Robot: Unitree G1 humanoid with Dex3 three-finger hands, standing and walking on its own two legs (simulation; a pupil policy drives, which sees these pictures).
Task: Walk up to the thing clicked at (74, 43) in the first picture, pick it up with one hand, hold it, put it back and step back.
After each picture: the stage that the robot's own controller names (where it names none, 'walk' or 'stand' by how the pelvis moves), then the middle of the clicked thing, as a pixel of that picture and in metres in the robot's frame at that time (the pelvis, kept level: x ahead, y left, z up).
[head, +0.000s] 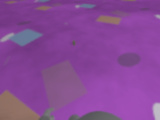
stand; (73, 42) +1.77 +0.51 -0.72
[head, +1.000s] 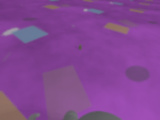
walk; (80, 47) +1.66 +0.24 -0.69
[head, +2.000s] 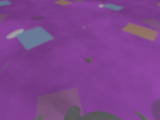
walk; (89, 60) +1.10 +0.06 -0.70
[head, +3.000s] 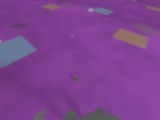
walk; (75, 78) +0.69 +0.19 -0.71
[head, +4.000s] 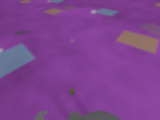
walk; (72, 91) +0.48 +0.26 -0.71
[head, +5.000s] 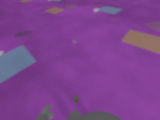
stand; (76, 99) +0.36 +0.21 -0.70
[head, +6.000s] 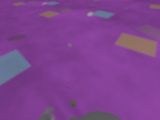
stand; (73, 103) +0.33 +0.22 -0.72
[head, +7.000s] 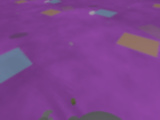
stand; (73, 101) +0.34 +0.22 -0.73
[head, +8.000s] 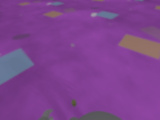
stand; (74, 103) +0.34 +0.22 -0.73
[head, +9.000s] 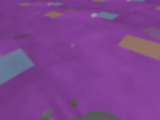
stand; (73, 103) +0.34 +0.22 -0.73
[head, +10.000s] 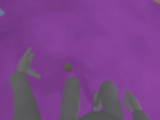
go down; (68, 68) +0.42 +0.21 -0.41
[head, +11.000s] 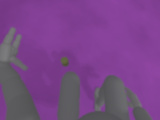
go down; (65, 62) +0.43 +0.23 -0.31
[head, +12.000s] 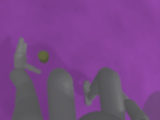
close in; (43, 57) +0.42 +0.26 -0.23
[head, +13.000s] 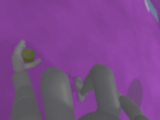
close; (29, 56) +0.42 +0.28 -0.22
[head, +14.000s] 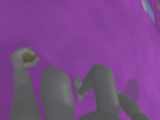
lift; (29, 56) +0.41 +0.27 -0.23
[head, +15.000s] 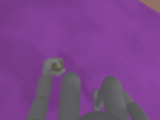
lift; (57, 67) +0.34 +0.26 -0.09
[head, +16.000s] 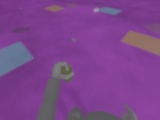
hold; (67, 73) +0.33 +0.18 +0.05
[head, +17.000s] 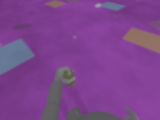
hold; (69, 78) +0.31 +0.17 -0.01
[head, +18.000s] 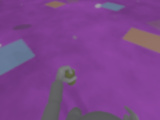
hold; (70, 77) +0.32 +0.16 -0.01
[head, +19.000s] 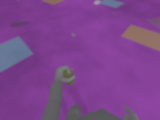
crouch; (69, 77) +0.33 +0.17 -0.02
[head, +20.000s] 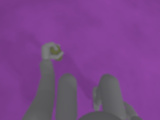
lower; (57, 53) +0.46 +0.22 -0.10
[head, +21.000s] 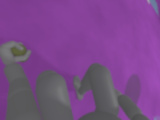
lower; (20, 53) +0.43 +0.29 -0.23
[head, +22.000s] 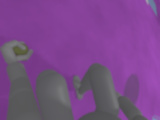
lower; (22, 52) +0.43 +0.29 -0.23
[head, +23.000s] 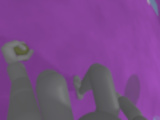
lower; (23, 52) +0.43 +0.29 -0.23
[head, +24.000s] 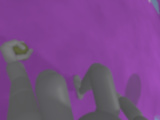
lower; (22, 52) +0.44 +0.29 -0.23
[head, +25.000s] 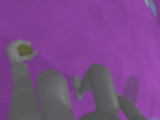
open; (26, 53) +0.44 +0.27 -0.23
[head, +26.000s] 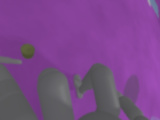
rise; (28, 52) +0.43 +0.27 -0.23
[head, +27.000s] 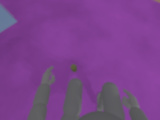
walk; (74, 68) +0.45 +0.19 -0.43
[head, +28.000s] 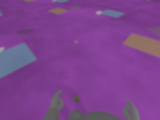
stand; (76, 98) +0.39 +0.17 -0.66
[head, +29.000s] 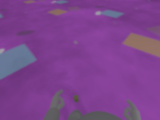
stand; (76, 98) +0.40 +0.18 -0.67
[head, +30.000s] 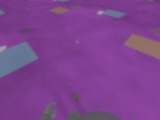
stand; (76, 97) +0.39 +0.17 -0.69
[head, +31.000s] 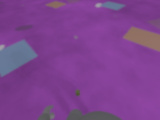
walk; (77, 92) +0.42 +0.17 -0.71
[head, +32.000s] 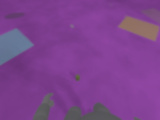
walk; (77, 77) +0.56 +0.16 -0.71
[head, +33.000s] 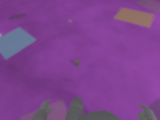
walk; (77, 63) +0.81 +0.28 -0.69
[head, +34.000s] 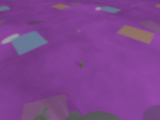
stand; (81, 64) +1.00 +0.21 -0.71
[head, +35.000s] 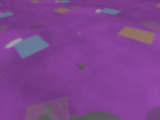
stand; (82, 67) +1.00 +0.20 -0.72
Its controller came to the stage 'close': yes
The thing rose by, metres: 0.72
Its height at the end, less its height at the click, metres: +0.00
